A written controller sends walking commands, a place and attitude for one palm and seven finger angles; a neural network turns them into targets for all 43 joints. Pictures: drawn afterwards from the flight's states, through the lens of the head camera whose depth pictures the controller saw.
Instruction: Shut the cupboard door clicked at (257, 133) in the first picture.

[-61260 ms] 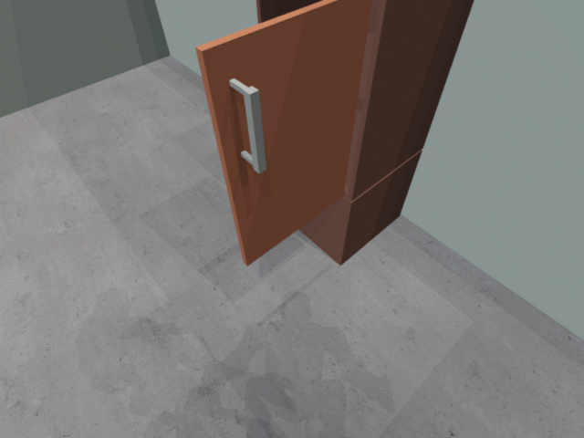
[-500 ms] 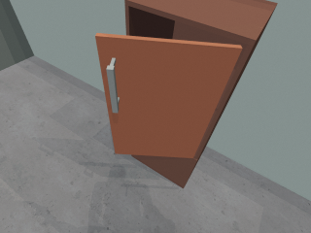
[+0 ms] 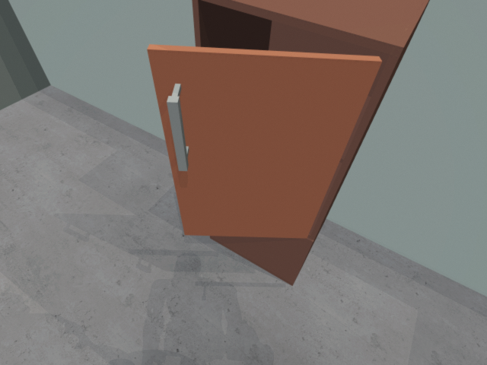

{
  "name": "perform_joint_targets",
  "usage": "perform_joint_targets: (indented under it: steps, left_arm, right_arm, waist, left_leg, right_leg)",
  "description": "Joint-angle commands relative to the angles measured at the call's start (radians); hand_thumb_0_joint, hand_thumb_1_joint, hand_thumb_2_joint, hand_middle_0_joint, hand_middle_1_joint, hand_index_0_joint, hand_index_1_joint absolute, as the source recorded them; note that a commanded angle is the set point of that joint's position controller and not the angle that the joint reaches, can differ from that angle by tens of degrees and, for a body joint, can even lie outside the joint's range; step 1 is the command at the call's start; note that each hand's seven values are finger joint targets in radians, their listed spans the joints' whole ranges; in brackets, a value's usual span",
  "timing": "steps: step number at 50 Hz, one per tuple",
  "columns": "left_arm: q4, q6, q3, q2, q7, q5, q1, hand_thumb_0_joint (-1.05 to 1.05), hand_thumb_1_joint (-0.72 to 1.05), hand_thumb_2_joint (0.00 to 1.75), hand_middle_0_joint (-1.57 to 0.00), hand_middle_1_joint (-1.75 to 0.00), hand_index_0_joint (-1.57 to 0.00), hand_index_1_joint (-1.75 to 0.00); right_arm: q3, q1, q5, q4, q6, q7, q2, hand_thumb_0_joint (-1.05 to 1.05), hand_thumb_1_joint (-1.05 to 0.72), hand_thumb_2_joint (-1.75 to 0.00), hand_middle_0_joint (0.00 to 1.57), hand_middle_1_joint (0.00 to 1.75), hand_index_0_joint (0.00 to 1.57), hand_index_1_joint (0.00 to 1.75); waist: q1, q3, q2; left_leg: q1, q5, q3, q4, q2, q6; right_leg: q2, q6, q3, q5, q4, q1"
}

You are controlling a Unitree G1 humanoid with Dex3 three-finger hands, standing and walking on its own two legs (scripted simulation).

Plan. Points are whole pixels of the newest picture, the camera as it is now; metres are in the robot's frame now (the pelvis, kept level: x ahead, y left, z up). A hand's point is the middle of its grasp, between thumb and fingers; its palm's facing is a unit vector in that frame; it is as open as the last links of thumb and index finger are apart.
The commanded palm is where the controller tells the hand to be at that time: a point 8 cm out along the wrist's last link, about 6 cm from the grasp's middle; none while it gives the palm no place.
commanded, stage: look again from close up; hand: left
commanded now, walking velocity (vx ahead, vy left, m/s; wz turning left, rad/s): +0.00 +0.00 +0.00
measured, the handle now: (180, 130) +0.50 +0.15 +0.10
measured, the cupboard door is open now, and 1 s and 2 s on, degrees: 31 31 31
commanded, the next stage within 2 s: shuffle to correct the standing spot in 0.48 s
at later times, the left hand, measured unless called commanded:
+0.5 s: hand out of the picture +0.02 +0.20 -0.16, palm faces -0.01 -0.96 -0.29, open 7.4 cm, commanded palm none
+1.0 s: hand out of the picture -0.08 +0.13 -0.18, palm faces +0.04 -0.99 -0.12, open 7.4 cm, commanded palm none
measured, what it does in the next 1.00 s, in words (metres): stands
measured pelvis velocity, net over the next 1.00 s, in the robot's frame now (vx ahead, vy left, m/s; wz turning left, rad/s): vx -0.01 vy -0.02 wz -0.01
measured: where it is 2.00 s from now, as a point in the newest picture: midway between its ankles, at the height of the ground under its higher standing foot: outside the picture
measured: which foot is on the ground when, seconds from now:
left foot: down 0.00-1.00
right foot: down 0.00-1.00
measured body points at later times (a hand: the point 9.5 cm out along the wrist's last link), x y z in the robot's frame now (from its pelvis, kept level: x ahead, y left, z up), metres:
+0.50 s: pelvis -0.04 -0.02 +0.00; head -0.06 -0.02 +0.45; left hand +0.02 +0.25 -0.14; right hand +0.05 -0.30 -0.13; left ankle +0.01 +0.08 -0.74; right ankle -0.01 -0.16 -0.74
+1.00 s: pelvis -0.01 -0.02 -0.01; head -0.02 -0.01 +0.44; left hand -0.08 +0.18 -0.17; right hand -0.05 -0.23 -0.17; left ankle +0.01 +0.08 -0.74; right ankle -0.01 -0.16 -0.74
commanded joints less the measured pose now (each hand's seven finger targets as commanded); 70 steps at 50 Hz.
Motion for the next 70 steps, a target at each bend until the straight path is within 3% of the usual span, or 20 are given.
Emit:
perform_joint_targets:
  steps: [1, 2, 3, 6, 21, 29, 31, 35, 45, 52, 55, 57, 58, 60, 61, 62, 65, 68, 69, 70]
  left_arm:
    - [-0.089, -0.036, 0.037, 0.142, 0.023, -0.003, 0.067, 0.00, 0.90, 0.90, -0.20, -0.30, -0.20, -0.30]
    - [-0.100, -0.034, 0.035, 0.141, 0.024, -0.001, 0.064, 0.00, 0.90, 0.90, -0.20, -0.30, -0.20, -0.30]
    - [-0.109, -0.030, 0.041, 0.150, 0.024, 0.000, 0.050, 0.00, 0.90, 0.90, -0.20, -0.30, -0.20, -0.30]
    - [-0.149, -0.023, 0.052, 0.185, 0.022, 0.003, 0.017, 0.00, 0.90, 0.90, -0.20, -0.30, -0.20, -0.30]
    - [-0.181, -0.025, 0.049, 0.286, 0.003, 0.001, -0.075, 0.00, 0.90, 0.90, -0.20, -0.30, -0.20, -0.30]
    - [-0.140, -0.025, 0.041, 0.268, 0.003, -0.001, -0.059, 0.00, 0.90, 0.90, -0.20, -0.30, -0.20, -0.30]
    - [-0.104, -0.015, 0.024, 0.188, 0.005, -0.003, -0.008, 0.00, 0.90, 0.90, -0.20, -0.30, -0.20, -0.30]
    - [-0.083, 0.000, 0.032, 0.165, 0.003, 0.006, 0.048, 0.00, 0.90, 0.90, -0.20, -0.30, -0.20, -0.30]
    - [-0.051, -0.010, 0.046, 0.072, -0.003, 0.009, 0.167, 0.00, 0.90, 0.90, -0.20, -0.30, -0.20, -0.30]
    - [-0.034, -0.022, 0.062, 0.061, 0.004, 0.002, 0.225, 0.00, 0.90, 0.90, -0.20, -0.30, -0.20, -0.30]
    - [-0.027, -0.024, 0.069, 0.059, 0.007, 0.000, 0.235, 0.00, 0.90, 0.90, -0.20, -0.30, -0.20, -0.30]
    - [-0.029, -0.024, 0.067, 0.045, 0.005, 0.001, 0.216, 0.00, 0.90, 0.90, -0.20, -0.30, -0.20, -0.30]
    - [-0.037, -0.022, 0.066, 0.029, 0.003, 0.003, 0.192, 0.00, 0.90, 0.90, -0.20, -0.30, -0.20, -0.30]
    - [-0.069, -0.020, 0.059, -0.004, -0.002, 0.011, 0.127, 0.00, 0.90, 0.90, -0.20, -0.30, -0.20, -0.30]
    - [-0.099, -0.017, 0.061, 0.005, -0.004, 0.014, 0.059, 0.00, 0.90, 0.90, -0.20, -0.30, -0.20, -0.30]
    - [-0.116, -0.018, 0.063, 0.009, -0.008, 0.013, 0.020, 0.00, 0.90, 0.90, -0.20, -0.30, -0.20, -0.30]
    - [-0.125, -0.017, 0.068, -0.024, -0.022, 0.002, -0.006, 0.00, 0.90, 0.90, -0.20, -0.30, -0.20, -0.30]
    - [-0.072, -0.013, 0.069, -0.022, -0.012, -0.002, 0.131, 0.00, 0.90, 0.90, -0.20, -0.30, -0.20, -0.30]
    - [-0.051, -0.018, 0.072, 0.027, -0.001, -0.005, 0.159, 0.00, 0.90, 0.90, -0.20, -0.30, -0.20, -0.30]
    - [-0.043, -0.025, 0.075, 0.077, 0.010, -0.006, 0.155, 0.00, 0.90, 0.90, -0.20, -0.30, -0.20, -0.30]
  right_arm:
    - [-0.059, 0.002, 0.001, -0.116, -0.041, -0.026, -0.200, 0.00, -0.90, -0.90, 0.20, 0.30, 0.20, 0.30]
    - [-0.054, -0.007, -0.001, -0.123, -0.033, -0.022, -0.193, 0.00, -0.90, -0.90, 0.20, 0.30, 0.20, 0.30]
    - [-0.060, -0.012, -0.001, -0.130, -0.028, -0.019, -0.204, 0.00, -0.90, -0.90, 0.20, 0.30, 0.20, 0.30]
    - [-0.070, -0.044, 0.000, -0.146, -0.020, -0.013, -0.237, 0.00, -0.90, -0.90, 0.20, 0.30, 0.20, 0.30]
    - [-0.053, -0.147, -0.002, -0.144, -0.002, 0.014, -0.300, 0.00, -0.90, -0.90, 0.20, 0.30, 0.20, 0.30]
    - [-0.043, -0.124, 0.001, -0.092, -0.003, 0.015, -0.289, 0.00, -0.90, -0.90, 0.20, 0.30, 0.20, 0.30]
    - [-0.026, -0.086, -0.002, -0.057, 0.007, 0.016, -0.215, 0.00, -0.90, -0.90, 0.20, 0.30, 0.20, 0.30]
    - [-0.036, -0.051, -0.007, -0.037, 0.024, 0.011, -0.215, 0.00, -0.90, -0.90, 0.20, 0.30, 0.20, 0.30]
    - [-0.061, 0.020, 0.000, -0.010, 0.010, -0.004, -0.163, 0.00, -0.90, -0.90, 0.20, 0.30, 0.20, 0.30]
    - [-0.056, 0.053, 0.002, -0.014, -0.004, -0.008, -0.074, 0.00, -0.90, -0.90, 0.20, 0.30, 0.20, 0.30]
    - [-0.049, 0.057, 0.002, -0.015, -0.015, -0.009, -0.048, 0.00, -0.90, -0.90, 0.20, 0.30, 0.20, 0.30]
    - [-0.051, 0.085, 0.003, -0.003, -0.021, -0.012, -0.055, 0.00, -0.90, -0.90, 0.20, 0.30, 0.20, 0.30]
    - [-0.055, 0.124, 0.002, 0.015, -0.026, -0.016, -0.075, 0.00, -0.90, -0.90, 0.20, 0.30, 0.20, 0.30]
    - [-0.076, 0.233, -0.009, 0.057, -0.029, -0.034, -0.155, 0.00, -0.90, -0.90, 0.20, 0.30, 0.20, 0.30]
    - [-0.076, 0.262, -0.017, 0.067, -0.028, -0.038, -0.159, 0.00, -0.90, -0.90, 0.20, 0.30, 0.20, 0.30]
    - [-0.073, 0.260, -0.018, 0.067, -0.030, -0.040, -0.157, 0.00, -0.90, -0.90, 0.20, 0.30, 0.20, 0.30]
    - [-0.065, 0.138, -0.021, 0.029, -0.031, -0.041, -0.151, 0.00, -0.90, -0.90, 0.20, 0.30, 0.20, 0.30]
    - [-0.061, 0.060, -0.008, 0.010, -0.019, -0.043, -0.140, 0.00, -0.90, -0.90, 0.20, 0.30, 0.20, 0.30]
    - [-0.056, 0.079, -0.001, 0.017, -0.015, -0.038, -0.112, 0.00, -0.90, -0.90, 0.20, 0.30, 0.20, 0.30]
    - [-0.045, 0.095, 0.005, 0.013, -0.008, -0.032, -0.065, 0.00, -0.90, -0.90, 0.20, 0.30, 0.20, 0.30]
  waist:
    - [0.006, -0.169, 0.077]
    - [0.009, -0.121, 0.004]
    - [0.002, -0.073, -0.002]
    - [0.001, 0.011, 0.048]
    - [0.003, 0.016, 0.016]
    - [0.006, 0.000, 0.040]
    - [0.006, -0.010, 0.044]
    - [0.012, 0.063, 0.055]
    - [0.016, 0.106, 0.081]
    - [0.011, 0.088, -0.062]
    - [0.005, 0.075, -0.061]
    - [-0.013, 0.069, 0.005]
    - [-0.029, 0.066, 0.085]
    - [-0.063, 0.057, 0.280]
    - [-0.082, 0.086, 0.250]
    - [-0.074, 0.106, 0.193]
    - [-0.027, 0.070, 0.182]
    - [0.045, -0.019, 0.125]
    - [0.054, -0.038, 0.062]
    - [0.039, -0.045, -0.047]
  left_leg:
    - [0.059, 0.292, -0.171, 0.029, 0.156, 0.000]
    - [0.013, 0.261, -0.159, 0.050, 0.149, 0.006]
    - [-0.022, 0.194, -0.142, 0.046, 0.139, 0.002]
    - [-0.087, 0.078, -0.147, 0.004, 0.141, 0.002]
    - [-0.051, -0.111, -0.132, -0.072, 0.129, -0.026]
    - [-0.051, -0.098, -0.138, -0.100, 0.136, -0.034]
    - [-0.055, -0.180, -0.137, -0.120, 0.138, -0.044]
    - [-0.132, -0.379, -0.156, -0.138, 0.144, -0.032]
    - [-0.160, -0.424, -0.182, -0.131, 0.184, 0.007]
    - [-0.160, -0.235, -0.060, 0.086, 0.110, -0.011]
    - [-0.147, -0.156, -0.012, 0.151, 0.090, -0.019]
    - [-0.061, -0.094, -0.034, 0.100, 0.118, -0.009]
    - [0.001, -0.022, -0.097, 0.039, 0.170, 0.009]
    - [0.177, 0.183, -0.351, -0.094, 0.369, 0.114]
    - [0.200, 0.307, -0.405, -0.117, 0.422, 0.165]
    - [0.194, 0.380, -0.415, -0.112, 0.450, 0.197]
    - [0.056, 0.388, -0.252, -0.108, 0.362, 0.142]
    - [-0.033, 0.370, -0.109, 0.031, 0.235, 0.035]
    - [-0.090, 0.219, -0.078, 0.075, 0.192, -0.009]
    - [-0.160, -0.025, -0.032, 0.102, 0.128, -0.050]
  right_leg:
    - [-0.012, -0.067, 0.014, 0.118, 0.034, -0.024]
    - [-0.017, -0.068, 0.029, 0.142, 0.020, -0.026]
    - [-0.025, -0.069, 0.036, 0.132, 0.018, -0.043]
    - [-0.012, -0.068, 0.038, 0.077, 0.020, -0.076]
    - [-0.037, -0.063, 0.098, -0.105, -0.118, -0.114]
    - [-0.039, -0.056, 0.085, -0.070, -0.133, -0.073]
    - [-0.031, -0.042, 0.066, -0.119, -0.134, -0.062]
    - [-0.001, -0.044, 0.052, -0.272, -0.098, -0.101]
    - [0.025, -0.073, 0.026, -0.208, -0.017, -0.113]
    - [-0.037, -0.123, 0.151, -0.230, -0.095, -0.106]
    - [-0.063, -0.143, 0.168, -0.164, -0.082, -0.098]
    - [-0.024, -0.126, 0.111, -0.080, -0.013, -0.141]
    - [0.016, -0.104, 0.050, -0.030, 0.072, -0.182]
    - [0.087, -0.055, -0.090, -0.146, 0.341, -0.378]
    - [0.059, -0.060, -0.062, -0.278, 0.450, -0.460]
    - [0.024, -0.062, -0.032, -0.294, 0.484, -0.492]
    - [-0.003, -0.048, -0.033, -0.202, 0.338, -0.315]
    - [0.045, -0.035, -0.094, 0.157, 0.024, 0.010]
    - [-0.011, -0.041, -0.027, 0.274, -0.021, 0.121]
    - [-0.136, -0.086, 0.093, 0.458, -0.013, 0.172]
